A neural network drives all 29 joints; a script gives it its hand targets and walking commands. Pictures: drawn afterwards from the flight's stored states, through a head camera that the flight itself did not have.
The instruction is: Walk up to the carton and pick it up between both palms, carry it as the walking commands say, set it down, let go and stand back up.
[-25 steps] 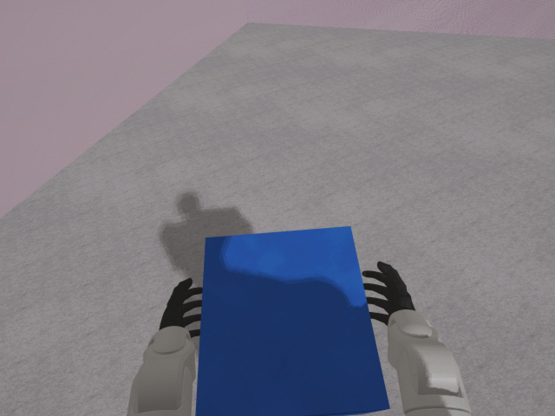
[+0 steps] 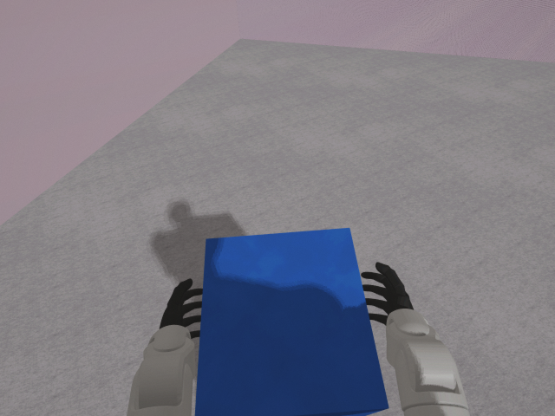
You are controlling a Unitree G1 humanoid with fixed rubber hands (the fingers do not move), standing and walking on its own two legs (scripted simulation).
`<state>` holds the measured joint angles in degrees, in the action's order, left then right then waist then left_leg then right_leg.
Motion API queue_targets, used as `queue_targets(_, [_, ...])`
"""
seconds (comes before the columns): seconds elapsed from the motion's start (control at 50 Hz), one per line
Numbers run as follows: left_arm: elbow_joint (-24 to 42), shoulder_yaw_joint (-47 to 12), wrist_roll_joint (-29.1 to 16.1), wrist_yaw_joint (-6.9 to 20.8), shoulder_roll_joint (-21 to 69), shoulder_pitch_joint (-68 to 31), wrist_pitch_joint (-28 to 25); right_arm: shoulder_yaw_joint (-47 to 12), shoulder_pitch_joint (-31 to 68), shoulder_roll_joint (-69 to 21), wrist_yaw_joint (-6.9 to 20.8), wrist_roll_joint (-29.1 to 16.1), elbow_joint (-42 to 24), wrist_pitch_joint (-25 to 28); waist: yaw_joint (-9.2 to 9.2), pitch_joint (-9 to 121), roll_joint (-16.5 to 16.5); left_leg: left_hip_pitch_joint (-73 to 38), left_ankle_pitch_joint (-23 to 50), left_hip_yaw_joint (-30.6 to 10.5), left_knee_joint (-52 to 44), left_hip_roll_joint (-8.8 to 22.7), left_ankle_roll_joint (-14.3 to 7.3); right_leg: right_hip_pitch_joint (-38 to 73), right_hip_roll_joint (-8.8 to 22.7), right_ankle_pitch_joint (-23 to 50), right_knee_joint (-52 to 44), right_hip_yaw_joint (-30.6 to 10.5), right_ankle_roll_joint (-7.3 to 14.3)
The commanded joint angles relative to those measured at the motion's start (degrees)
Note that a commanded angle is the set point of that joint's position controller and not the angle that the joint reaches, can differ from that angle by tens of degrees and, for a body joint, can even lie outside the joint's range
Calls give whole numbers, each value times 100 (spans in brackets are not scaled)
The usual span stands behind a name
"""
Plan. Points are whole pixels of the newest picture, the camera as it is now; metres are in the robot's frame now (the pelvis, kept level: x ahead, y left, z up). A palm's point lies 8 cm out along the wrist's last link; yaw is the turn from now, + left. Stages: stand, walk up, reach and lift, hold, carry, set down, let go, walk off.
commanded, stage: carry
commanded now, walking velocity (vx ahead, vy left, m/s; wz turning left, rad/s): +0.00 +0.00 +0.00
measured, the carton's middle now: (285, 329) +0.31 -0.01 -0.05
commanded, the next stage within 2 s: none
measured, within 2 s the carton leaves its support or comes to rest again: neither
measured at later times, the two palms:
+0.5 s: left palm (176, 282) +0.37 +0.17 +0.01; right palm (363, 264) +0.38 -0.15 +0.01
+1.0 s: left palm (173, 232) +0.45 +0.18 +0.04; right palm (350, 216) +0.46 -0.14 +0.05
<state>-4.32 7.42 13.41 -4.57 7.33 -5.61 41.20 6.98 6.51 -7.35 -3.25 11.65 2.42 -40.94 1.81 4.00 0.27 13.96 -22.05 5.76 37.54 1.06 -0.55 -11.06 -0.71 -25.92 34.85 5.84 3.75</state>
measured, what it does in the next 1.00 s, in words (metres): walks ahead: left foot, then right foot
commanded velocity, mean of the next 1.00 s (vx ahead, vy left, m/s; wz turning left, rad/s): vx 0.00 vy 0.00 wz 0.00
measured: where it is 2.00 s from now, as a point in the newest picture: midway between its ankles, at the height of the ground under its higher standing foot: outside the picture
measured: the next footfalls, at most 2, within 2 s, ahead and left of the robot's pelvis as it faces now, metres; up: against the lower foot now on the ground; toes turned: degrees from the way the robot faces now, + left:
left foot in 0.36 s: +0.17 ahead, +0.09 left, +0.00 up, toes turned +9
right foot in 0.54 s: +0.12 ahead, -0.06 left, +0.00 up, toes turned -9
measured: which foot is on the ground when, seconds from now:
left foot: down 0.00-0.20, up 0.22-0.34, down 0.36-1.00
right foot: down 0.00-0.38, up 0.40-0.52, down 0.54-1.00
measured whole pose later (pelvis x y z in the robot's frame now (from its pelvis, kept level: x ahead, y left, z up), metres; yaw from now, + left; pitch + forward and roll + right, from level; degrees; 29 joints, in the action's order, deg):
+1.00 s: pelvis +0.19 +0.02 +0.01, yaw -1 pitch +3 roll +0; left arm -6.8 6.2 13.2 -4.5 7.0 -5.6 41.6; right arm 8.7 7.2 -7.4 -2.9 13.9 7.1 -39.8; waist -0.9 8.2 0.6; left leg 12.1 -20.6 11.5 32.5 -1.3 -4.2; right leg -8.4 0.1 -23.1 32.8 6.1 1.4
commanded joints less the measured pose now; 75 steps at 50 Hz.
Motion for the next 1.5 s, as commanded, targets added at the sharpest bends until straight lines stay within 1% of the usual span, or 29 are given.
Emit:
queue_targets(0.0, [765,-3582,-1654,1621,4596,-2527,-239,-3471,1802,-4877,1515,-1379,163,86,-195,1811,81,-1253,4620,41,-143,436,-159,427,919,6801,161,-500,-178])
queue_targets(0.04, [863,-3662,-1733,1613,4493,-2711,-249,-3277,1412,-4815,1497,-1301,449,115,-123,1879,742,-1890,6580,-203,231,764,-385,-222,674,5618,437,-327,-320])
queue_targets(0.1, [1090,-3798,-1820,1652,4524,-3115,-415,-3464,1980,-4950,1529,-1471,275,280,-267,1679,720,-1747,7542,83,705,600,-467,-317,97,4070,-554,304,-414])
queue_targets(0.12, [840,-3733,-1726,1682,4578,-2918,-366,-3490,2152,-4912,1471,-1446,137,273,-429,1330,-56,-542,5808,461,818,285,-296,643,82,4793,-1179,241,-334])
queue_targets(0.16, [772,-3840,-1832,1673,4779,-2767,-376,-3653,2438,-4948,1466,-1475,-192,311,-501,615,-1774,3127,-1578,692,1190,-625,126,3382,1166,10446,-385,-1316,265])
queue_targets(0.2, [884,-3723,-1754,1622,4663,-2826,-350,-3757,2674,-4945,1460,-1590,-344,316,-542,429,-1221,3560,-1644,517,650,-602,19,3784,1402,10951,-297,-1480,374])
queue_targets(0.24, [649,-3624,-1543,1570,4568,-2306,-278,-3469,1933,-4656,1498,-1391,-68,240,-404,799,-376,2268,-185,416,221,-529,-122,2931,1266,9431,-391,-1111,245])
queue_targets(0.26, [732,-3634,-1558,1575,4562,-2231,-278,-3557,1713,-4756,1498,-1450,-76,207,-263,1072,-491,1094,797,466,-158,-506,-193,2143,1056,8662,-272,-810,113])
queue_targets(0.28, [1701,-3739,-1973,1417,4572,-2129,-160,-3638,1669,-4830,1319,-1872,-1110,95,-121,1343,-290,-486,2209,442,-928,-390,-320,981,873,7822,187,-451,-85])
queue_targets(0.3, [1457,-3684,-1886,1431,4459,-2019,-70,-3611,1496,-4768,1314,-1764,-840,19,17,2149,-195,-2151,4973,-155,-969,163,-624,181,587,5943,1172,-114,-383])
queue_targets(0.32, [2955,-4057,-2574,1277,4724,-2514,28,-3802,1859,-4965,1125,-2362,-2297,-68,113,2695,1104,-3482,8967,-1767,-613,1678,-1429,-1138,-93,1393,2794,-4,-575])
queue_targets(0.34, [946,-3638,-1709,1388,4226,-1542,181,-3209,851,-4505,1186,-1368,-286,-252,-60,2785,1053,-3459,10410,-1935,-493,2043,-1789,-1226,-387,-829,3127,-479,-348])
queue_targets(0.36, [871,-3589,-1693,1497,4129,-2010,19,-3097,913,-4494,1282,-1155,202,-151,-2,2487,695,-2860,9695,-1984,-678,2170,-2008,-1265,-224,-972,3052,-596,-306])
queue_targets(0.4, [1004,-3570,-1841,1625,4085,-2535,-175,-3088,1244,-4437,1308,-996,185,6,-52,1607,102,-1662,7131,-1816,-1027,1935,-1813,-1350,158,-988,2090,-706,-216])
queue_targets(0.44, [1120,-3652,-1935,1730,4407,-3048,-351,-3473,2096,-4803,1370,-1212,-79,222,-245,1040,331,-437,4968,-942,-1093,1407,-1267,-595,415,-592,376,-495,-211])
queue_targets(0.46, [940,-3536,-1791,1712,4442,-3193,-429,-3637,2624,-4768,1423,-1353,-210,319,-329,1071,180,-293,4176,-569,-841,1253,-962,-197,340,319,-642,-292,-273])
queue_targets(0.5, [925,-3569,-1739,1694,4662,-2991,-528,-4062,3007,-5096,1471,-1685,-567,427,-282,1455,-567,-275,2497,-345,-219,742,-545,467,919,3543,-1186,-1066,-141])
queue_targets(0.52, [828,-3543,-1682,1707,4695,-2846,-502,-4146,3006,-5186,1465,-1754,-654,392,-220,1492,-1317,31,638,-249,-72,434,-387,562,1422,4343,-1127,-1554,176])
queue_targets(0.54, [663,-3522,-1567,1655,4793,-2666,-442,-4030,3000,-5122,1473,-1721,-658,341,-211,1508,-1268,40,12,-309,-146,275,-304,313,1643,4014,-1039,-1746,436])
queue_targets(0.56, [250,-3279,-1421,1653,4801,-2358,-443,-4122,3108,-5103,1490,-1676,-519,310,-221,1466,-1469,-150,440,-368,-238,366,-236,180,1593,4235,-962,-1743,508])
queue_targets(0.6, [584,-3377,-1553,1617,4661,-2525,-390,-3841,2588,-4910,1480,-1582,-253,225,-187,1694,-428,-649,2521,-444,-448,646,-322,388,1213,5493,-527,-943,105])
queue_targets(0.7, [229,-3362,-1426,1575,4532,-2019,-179,-3313,1632,-4728,1492,-1236,397,97,-202,1859,490,-1432,5666,-262,-246,820,-460,129,843,4753,-225,-522,-118])
queue_targets(0.78, [370,-3430,-1512,1624,4495,-2665,-274,-3178,1762,-4880,1550,-1184,840,127,-211,1543,254,-991,5572,-151,-210,720,-429,187,774,4932,-269,-403,-159])
queue_targets(0.86, [548,-3544,-1667,1697,4686,-3207,-395,-3467,2679,-5001,1534,-1406,264,271,-223,1318,-407,-651,3618,52,-586,500,-264,393,906,5531,-516,-481,-173])
queue_targets(1.0, [281,-3483,-1625,1690,4633,-2585,-335,-3320,1959,-4873,1509,-1240,514,236,-213,1652,352,-1743,7160,-328,-385,1108,-622,-231,517,2759,-545,-62,-274])
queue_targets(1.14, [795,-3738,-1841,1730,4921,-3013,-476,-3760,2540,-5176,1557,-1578,-187,347,-216,1716,-683,-139,2975,43,-304,382,-218,1364,1176,7076,-301,-502,-15])
queue_targets(1.26, [559,-3535,-1640,1686,4618,-2595,-328,-3556,1981,-4944,1537,-1391,237,208,-172,1674,283,-1626,6376,-538,-577,1233,-736,-105,670,2483,-148,-149,-265])
queue_targets(1.38, [442,-3487,-1543,1738,4664,-2944,-273,-3380,2249,-5015,1598,-1257,459,164,-208,1328,-60,-780,3407,-340,-814,760,-460,373,1107,3799,-690,-472,-163])
queue_targets(1.48, [345,-3436,-1537,1759,4808,-2995,-323,-3550,2751,-5086,1651,-1451,201,251,-205,1118,-141,-903,3041,-539,-1143,943,-493,6,961,1985,-928,-448,-223])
